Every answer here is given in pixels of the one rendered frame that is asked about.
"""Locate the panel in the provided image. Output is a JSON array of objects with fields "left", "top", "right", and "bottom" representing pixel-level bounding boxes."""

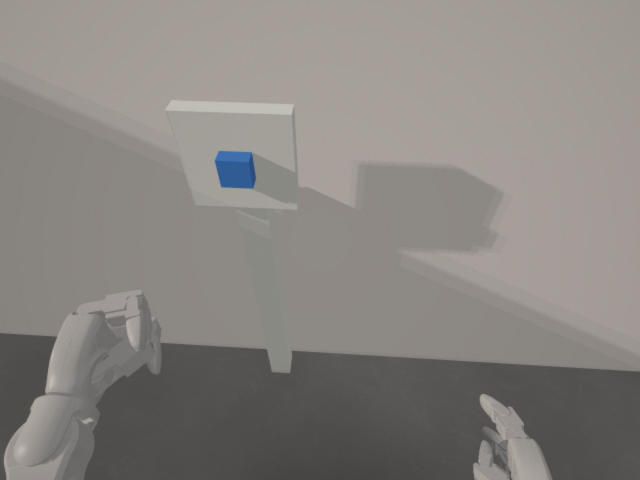
[{"left": 165, "top": 100, "right": 299, "bottom": 373}]

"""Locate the button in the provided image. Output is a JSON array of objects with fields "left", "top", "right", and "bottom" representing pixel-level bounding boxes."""
[{"left": 215, "top": 151, "right": 256, "bottom": 189}]

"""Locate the left robot forearm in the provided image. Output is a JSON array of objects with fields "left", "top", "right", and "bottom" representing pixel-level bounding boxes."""
[{"left": 4, "top": 393, "right": 100, "bottom": 480}]

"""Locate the robot right hand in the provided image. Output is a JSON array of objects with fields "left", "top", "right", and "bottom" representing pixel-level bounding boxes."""
[{"left": 473, "top": 394, "right": 552, "bottom": 480}]

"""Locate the robot left hand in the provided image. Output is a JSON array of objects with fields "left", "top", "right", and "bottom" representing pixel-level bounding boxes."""
[{"left": 45, "top": 290, "right": 162, "bottom": 406}]

